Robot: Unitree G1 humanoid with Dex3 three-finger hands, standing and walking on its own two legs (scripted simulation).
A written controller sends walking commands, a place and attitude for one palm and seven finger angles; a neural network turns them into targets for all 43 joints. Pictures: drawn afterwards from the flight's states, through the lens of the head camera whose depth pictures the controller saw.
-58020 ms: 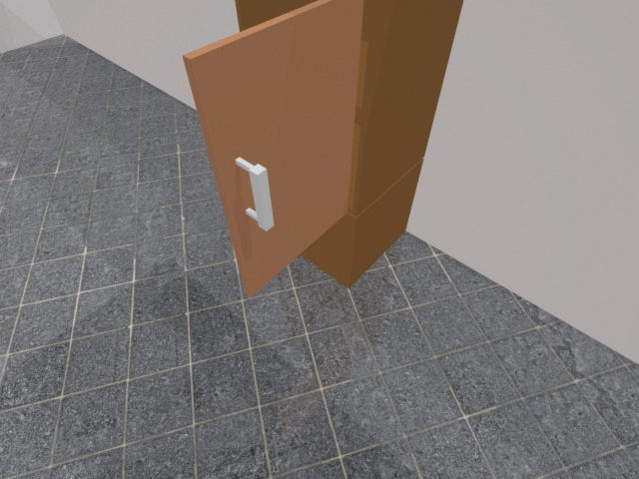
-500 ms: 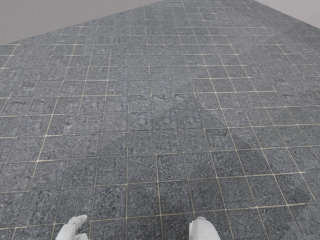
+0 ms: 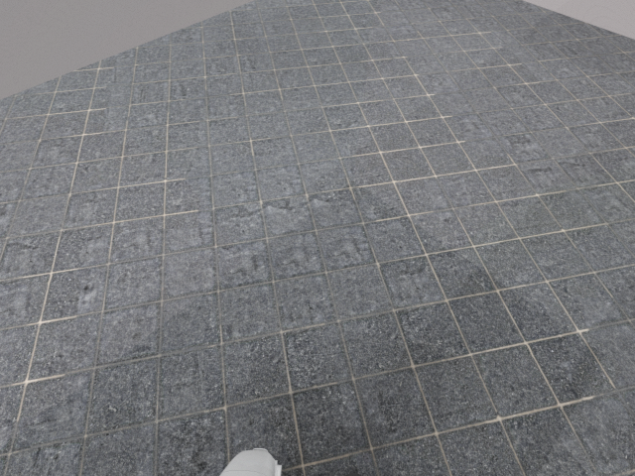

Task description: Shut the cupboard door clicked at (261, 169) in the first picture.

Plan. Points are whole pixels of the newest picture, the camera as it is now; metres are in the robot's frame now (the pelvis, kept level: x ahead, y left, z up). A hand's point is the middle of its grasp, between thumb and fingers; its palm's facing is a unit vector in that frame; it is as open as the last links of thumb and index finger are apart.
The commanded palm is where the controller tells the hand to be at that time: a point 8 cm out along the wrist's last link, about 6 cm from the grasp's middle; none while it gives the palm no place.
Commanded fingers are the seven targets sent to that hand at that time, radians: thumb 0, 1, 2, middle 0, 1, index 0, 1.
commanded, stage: turn to face it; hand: left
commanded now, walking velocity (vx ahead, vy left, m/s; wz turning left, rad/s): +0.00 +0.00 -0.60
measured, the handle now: out of the picture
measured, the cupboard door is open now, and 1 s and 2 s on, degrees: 29 29 29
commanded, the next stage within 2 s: none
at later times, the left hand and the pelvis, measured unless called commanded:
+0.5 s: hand (191, 440) +0.17 +0.20 -0.16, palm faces -0.30 -0.92 -0.24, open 7.4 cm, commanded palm none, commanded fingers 0.00 0.90 0.90 -0.20 -0.30 -0.20 -0.30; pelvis +0.01 +0.02 +0.00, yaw -20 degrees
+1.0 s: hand (231, 407) +0.23 +0.16 -0.18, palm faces -0.55 -0.82 -0.18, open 7.4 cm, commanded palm none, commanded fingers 0.00 0.90 0.90 -0.20 -0.30 -0.20 -0.30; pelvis +0.04 +0.04 -0.01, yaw -36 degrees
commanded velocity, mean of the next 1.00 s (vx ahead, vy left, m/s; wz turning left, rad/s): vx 0.00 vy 0.00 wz -0.60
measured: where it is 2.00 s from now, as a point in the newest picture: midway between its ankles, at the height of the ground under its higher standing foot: outside the picture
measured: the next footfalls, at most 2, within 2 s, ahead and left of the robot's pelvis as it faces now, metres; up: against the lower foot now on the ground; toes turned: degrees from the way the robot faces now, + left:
left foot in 0.12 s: +0.06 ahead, +0.14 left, +0.00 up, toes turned -5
right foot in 0.54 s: -0.01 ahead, -0.11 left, +0.00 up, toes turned -26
